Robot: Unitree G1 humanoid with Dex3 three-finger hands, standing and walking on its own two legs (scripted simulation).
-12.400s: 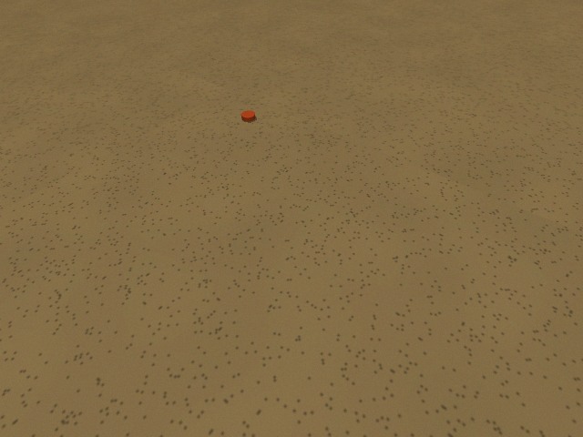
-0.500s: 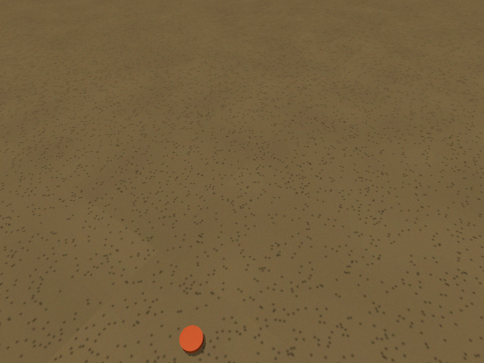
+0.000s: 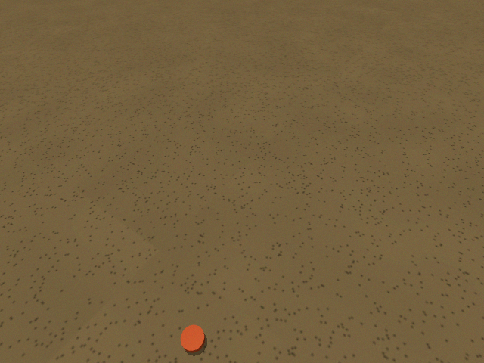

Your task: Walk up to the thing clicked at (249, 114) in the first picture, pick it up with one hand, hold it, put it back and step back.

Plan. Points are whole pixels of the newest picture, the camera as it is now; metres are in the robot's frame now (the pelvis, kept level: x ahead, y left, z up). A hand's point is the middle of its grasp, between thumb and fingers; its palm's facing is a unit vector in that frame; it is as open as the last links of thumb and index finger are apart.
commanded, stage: stand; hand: left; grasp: from above
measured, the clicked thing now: (193, 338) +0.39 +0.24 -0.77
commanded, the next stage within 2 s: rise first in 0.84 s
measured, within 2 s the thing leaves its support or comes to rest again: neither
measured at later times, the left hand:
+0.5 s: hand out of the picture +0.07 +0.25 -0.16, palm faces -0.02 -0.94 -0.35, open 7.4 cm
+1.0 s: hand out of the picture +0.08 +0.25 -0.16, palm faces +0.02 -0.94 -0.35, open 7.4 cm
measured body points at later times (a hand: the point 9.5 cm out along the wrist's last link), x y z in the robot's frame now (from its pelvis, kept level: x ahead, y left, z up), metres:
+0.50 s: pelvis +0.00 +0.00 +0.00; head +0.01 +0.00 +0.45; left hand +0.07 +0.30 -0.13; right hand +0.07 -0.30 -0.13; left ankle -0.02 +0.13 -0.75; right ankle -0.01 -0.13 -0.75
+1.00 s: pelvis +0.00 +0.00 +0.00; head +0.01 +0.00 +0.45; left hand +0.08 +0.30 -0.13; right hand +0.08 -0.30 -0.13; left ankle -0.02 +0.13 -0.75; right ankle -0.01 -0.13 -0.75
